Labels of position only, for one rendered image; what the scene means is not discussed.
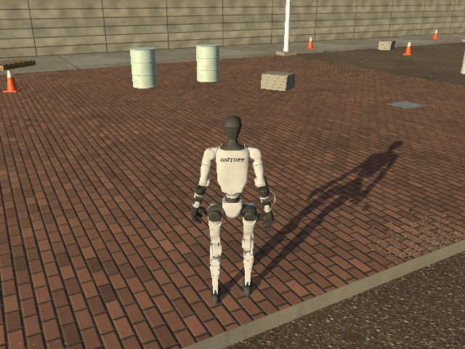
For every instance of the left robot hand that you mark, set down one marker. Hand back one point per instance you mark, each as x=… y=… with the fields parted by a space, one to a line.
x=194 y=212

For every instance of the robot left upper arm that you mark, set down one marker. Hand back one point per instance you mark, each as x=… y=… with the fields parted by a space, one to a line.
x=209 y=154

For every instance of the right robot hand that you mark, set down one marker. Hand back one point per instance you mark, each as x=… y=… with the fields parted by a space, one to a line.
x=268 y=220

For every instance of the robot left shin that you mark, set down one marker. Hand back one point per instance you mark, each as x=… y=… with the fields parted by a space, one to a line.
x=215 y=269

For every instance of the left robot forearm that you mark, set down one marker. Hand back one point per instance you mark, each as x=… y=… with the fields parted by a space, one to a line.
x=199 y=193

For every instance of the right robot forearm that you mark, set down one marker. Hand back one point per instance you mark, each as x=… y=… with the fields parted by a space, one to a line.
x=265 y=197

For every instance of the humanoid robot head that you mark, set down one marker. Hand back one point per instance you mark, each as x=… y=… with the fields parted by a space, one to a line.
x=232 y=126

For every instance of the robot right upper arm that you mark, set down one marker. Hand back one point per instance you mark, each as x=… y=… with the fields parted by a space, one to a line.
x=258 y=165

